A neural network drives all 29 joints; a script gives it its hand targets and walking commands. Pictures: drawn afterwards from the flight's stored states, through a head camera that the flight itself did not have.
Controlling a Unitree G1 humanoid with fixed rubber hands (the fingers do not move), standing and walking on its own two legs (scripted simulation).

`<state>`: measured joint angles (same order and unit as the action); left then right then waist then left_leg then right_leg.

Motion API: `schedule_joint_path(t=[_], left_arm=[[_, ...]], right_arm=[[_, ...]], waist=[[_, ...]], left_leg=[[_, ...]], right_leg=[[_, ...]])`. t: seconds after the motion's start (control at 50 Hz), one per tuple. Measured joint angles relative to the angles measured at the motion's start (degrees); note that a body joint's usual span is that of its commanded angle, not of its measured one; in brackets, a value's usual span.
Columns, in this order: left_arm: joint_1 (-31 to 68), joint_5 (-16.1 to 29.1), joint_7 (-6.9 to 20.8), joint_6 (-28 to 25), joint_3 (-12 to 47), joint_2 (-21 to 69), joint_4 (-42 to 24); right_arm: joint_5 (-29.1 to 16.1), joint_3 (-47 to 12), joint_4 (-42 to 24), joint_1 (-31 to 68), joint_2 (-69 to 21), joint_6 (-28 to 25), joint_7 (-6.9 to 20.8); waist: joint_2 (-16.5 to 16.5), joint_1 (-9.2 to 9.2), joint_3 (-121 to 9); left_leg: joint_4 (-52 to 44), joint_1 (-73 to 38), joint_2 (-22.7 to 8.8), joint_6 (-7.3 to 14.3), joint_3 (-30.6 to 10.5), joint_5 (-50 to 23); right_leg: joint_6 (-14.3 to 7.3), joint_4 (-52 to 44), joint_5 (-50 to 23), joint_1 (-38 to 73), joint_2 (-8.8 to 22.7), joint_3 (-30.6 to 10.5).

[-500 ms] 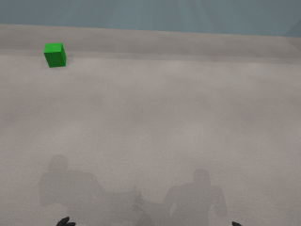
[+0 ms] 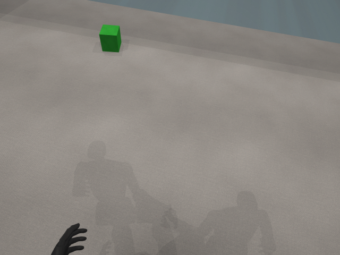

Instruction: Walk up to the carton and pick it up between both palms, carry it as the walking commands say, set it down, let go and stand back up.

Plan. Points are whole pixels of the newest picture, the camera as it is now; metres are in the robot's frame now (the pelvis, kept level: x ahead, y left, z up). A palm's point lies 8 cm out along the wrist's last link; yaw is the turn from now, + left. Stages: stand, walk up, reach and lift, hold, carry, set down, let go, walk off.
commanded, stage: walk up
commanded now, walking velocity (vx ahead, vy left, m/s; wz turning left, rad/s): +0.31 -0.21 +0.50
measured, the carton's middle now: (110, 38) +2.14 +0.58 -0.69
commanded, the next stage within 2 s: none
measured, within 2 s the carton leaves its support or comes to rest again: neither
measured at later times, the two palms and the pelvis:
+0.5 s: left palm out of the picture +0.04 +0.20 -0.09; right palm (284, 241) +0.19 -0.32 -0.14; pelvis +0.09 -0.08 +0.00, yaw +8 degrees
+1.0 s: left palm (55, 186) +0.33 +0.34 -0.13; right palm (228, 182) +0.35 -0.18 -0.12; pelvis +0.30 +0.07 -0.01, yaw +18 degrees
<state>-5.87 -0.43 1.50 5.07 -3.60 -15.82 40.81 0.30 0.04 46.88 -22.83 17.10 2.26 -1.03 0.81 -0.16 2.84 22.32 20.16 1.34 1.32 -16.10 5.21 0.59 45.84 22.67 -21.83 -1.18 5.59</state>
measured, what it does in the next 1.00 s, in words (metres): walks ahead, turning left: right foot, then left foot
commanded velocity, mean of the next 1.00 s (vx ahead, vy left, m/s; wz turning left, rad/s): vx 0.49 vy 0.01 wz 0.35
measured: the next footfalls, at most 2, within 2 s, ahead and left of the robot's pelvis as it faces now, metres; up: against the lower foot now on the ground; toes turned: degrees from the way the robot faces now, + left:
right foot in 0.10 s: +0.06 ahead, -0.15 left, +0.00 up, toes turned -4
left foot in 0.80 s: +0.30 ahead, +0.16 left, +0.00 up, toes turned +15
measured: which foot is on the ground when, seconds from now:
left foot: down 0.00-0.08, up 0.10-0.78, down 0.80-1.00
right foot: up 0.00-0.08, down 0.10-0.80, up 0.82-1.00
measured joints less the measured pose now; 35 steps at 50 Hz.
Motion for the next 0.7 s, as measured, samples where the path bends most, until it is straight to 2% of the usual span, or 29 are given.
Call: schedule_joint_path(t=[0.04,0.08,0.1,0.12,0.14,0.2,0.24,0.28,0.38,0.5,0.58,0.62,0.7], left_arm=[[-0.05,0.0,0.07,0.01,0.01,-0.01,0.06],[-0.52,0.0,0.15,-0.63,0.06,-0.2,0.9],[-1.08,0.0,0.0,-1.26,0.03,-0.54,1.2],[-1.63,0.0,-0.22,-1.68,0.02,-0.51,2.14],[-2.45,0.0,-0.56,-1.95,0.04,-0.5,3.46],[-5.62,0.0,-1.07,-2.86,0.08,-0.48,6.84],[-7.48,0.0,-1.07,-3.72,0.15,-0.47,8.59],[-9.45,0.0,-1.07,-4.69,0.17,-0.46,9.87],[-13.66,0.0,-1.08,-6.13,0.23,-0.37,11.65],[-19.22,0.0,-1.36,-6.63,0.33,0.64,12.08],[-21.33,0.0,-1.46,-6.63,0.45,1.6,12.02],[-21.65,0.0,-1.48,-6.64,0.45,2.03,11.7],[-21.64,0.0,-1.5,-6.65,0.44,2.2,9.55]], right_arm=[[0.0,0.01,-0.01,0.77,0.36,0.0,-0.12],[0.0,-0.01,-0.02,1.89,0.61,0.0,-0.13],[0.0,0.01,0.0,2.58,0.62,-0.02,-0.14],[0.0,0.0,0.03,4.18,0.74,-0.02,-0.14],[0.0,-0.01,0.02,5.79,0.55,-0.03,-0.02],[0.0,-0.03,-0.71,10.06,-0.3,-0.04,1.36],[0.0,-0.02,-0.84,11.49,-0.24,-0.08,2.27],[0.0,-0.02,-0.83,11.45,-0.18,-0.07,2.72],[0.0,-0.03,-0.79,7.98,-0.52,-0.07,3.03],[0.0,-0.02,-0.58,5.72,-0.61,-0.07,3.26],[0.0,-0.02,-0.6,6.82,-0.67,-0.07,3.68],[0.0,-0.03,-0.61,7.88,-0.78,-0.07,3.91],[0.0,-0.03,-0.64,10.33,-1.26,-0.15,4.05]], waist=[[-0.01,-0.02,-0.03],[-0.64,-0.14,-0.27],[-1.63,-0.21,-0.78],[-1.35,-0.19,-0.36],[-1.14,-0.2,-0.35],[-1.67,-0.16,-0.61],[-1.65,-0.13,-0.95],[-1.54,-0.12,-2.03],[-1.53,-0.13,-4.54],[-1.51,-0.14,-4.56],[-1.5,-0.13,-4.55],[-1.48,-0.12,-4.48],[-1.44,-0.11,-4.47]], left_leg=[[-0.51,0.01,0.02,-0.68,-0.65,-0.01],[0.23,0.39,0.96,-2.28,-0.68,2.48],[4.16,2.41,2.41,-2.44,-0.03,6.66],[10.74,4.52,2.45,-2.45,0.94,9.65],[18.03,6.84,2.23,-2.45,2.05,10.6],[34.73,11.77,1.02,-2.45,6.36,10.66],[40.89,12.88,-0.49,-2.45,8.59,9.52],[43.71,12.88,-1.87,-2.44,9.64,8.1],[44.91,12.94,-3.79,-2.44,10.61,5.51],[45.02,12.96,-3.81,-2.44,13.07,4.53],[44.62,13.19,-3.81,-2.44,14.18,3.61],[42.56,13.24,-3.82,-2.44,14.59,3.64],[31.72,13.28,-3.81,-2.44,16.6,3.7]], right_leg=[[0.0,-5.07,0.38,0.61,-0.33,-0.04],[-0.01,-15.35,0.8,4.29,0.47,-0.25],[-0.01,-19.83,1.11,5.77,2.23,-0.23],[-0.01,-20.14,-3.46,5.83,2.64,0.45],[-0.02,-20.08,-7.09,6.07,2.87,1.03],[-0.03,-21.01,-8.25,8.34,4.74,1.3],[-0.19,-21.7,-8.48,10.1,6.26,1.34],[-1.23,-21.75,-7.98,11.33,7.48,1.45],[-1.56,-23.3,-6.04,14.28,8.74,2.72],[-1.52,-23.32,-2.32,19.23,8.78,4.43],[-0.59,-23.33,0.26,22.33,8.78,5.04],[0.15,-23.33,1.54,23.66,8.75,5.41],[1.76,-23.34,4.39,25.81,8.71,7.51]])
